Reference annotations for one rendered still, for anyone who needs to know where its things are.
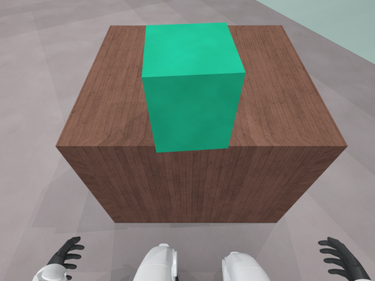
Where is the left robot hand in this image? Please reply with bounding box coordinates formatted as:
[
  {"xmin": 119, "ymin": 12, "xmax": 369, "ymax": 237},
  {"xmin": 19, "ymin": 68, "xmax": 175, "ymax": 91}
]
[{"xmin": 47, "ymin": 237, "xmax": 84, "ymax": 280}]

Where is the robot left thigh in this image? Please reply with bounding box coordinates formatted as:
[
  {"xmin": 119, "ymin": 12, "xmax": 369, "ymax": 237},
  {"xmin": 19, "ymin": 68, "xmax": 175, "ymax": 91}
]
[{"xmin": 133, "ymin": 246, "xmax": 178, "ymax": 281}]

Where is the robot thigh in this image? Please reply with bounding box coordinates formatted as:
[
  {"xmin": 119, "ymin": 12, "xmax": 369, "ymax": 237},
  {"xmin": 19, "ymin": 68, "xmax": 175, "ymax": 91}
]
[
  {"xmin": 133, "ymin": 246, "xmax": 178, "ymax": 281},
  {"xmin": 222, "ymin": 253, "xmax": 270, "ymax": 281}
]

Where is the carton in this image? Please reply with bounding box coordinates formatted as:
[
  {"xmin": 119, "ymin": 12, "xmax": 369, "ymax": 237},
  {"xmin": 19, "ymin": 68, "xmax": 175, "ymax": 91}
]
[{"xmin": 142, "ymin": 22, "xmax": 246, "ymax": 153}]

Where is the pedestal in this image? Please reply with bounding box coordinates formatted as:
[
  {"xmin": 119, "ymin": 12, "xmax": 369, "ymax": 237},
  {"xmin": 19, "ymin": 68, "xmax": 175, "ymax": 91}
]
[{"xmin": 55, "ymin": 25, "xmax": 348, "ymax": 223}]

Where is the left robot forearm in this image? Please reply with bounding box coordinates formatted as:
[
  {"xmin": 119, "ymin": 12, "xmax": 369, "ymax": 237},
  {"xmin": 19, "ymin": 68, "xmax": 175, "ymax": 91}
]
[{"xmin": 32, "ymin": 263, "xmax": 68, "ymax": 281}]

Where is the right robot hand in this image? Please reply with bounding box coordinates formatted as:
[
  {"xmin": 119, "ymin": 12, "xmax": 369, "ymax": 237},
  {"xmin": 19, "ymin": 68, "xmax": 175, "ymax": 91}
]
[{"xmin": 318, "ymin": 237, "xmax": 371, "ymax": 281}]

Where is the robot right thigh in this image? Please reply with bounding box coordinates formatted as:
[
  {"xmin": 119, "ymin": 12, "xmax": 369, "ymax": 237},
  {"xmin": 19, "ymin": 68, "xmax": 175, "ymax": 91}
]
[{"xmin": 222, "ymin": 253, "xmax": 270, "ymax": 281}]

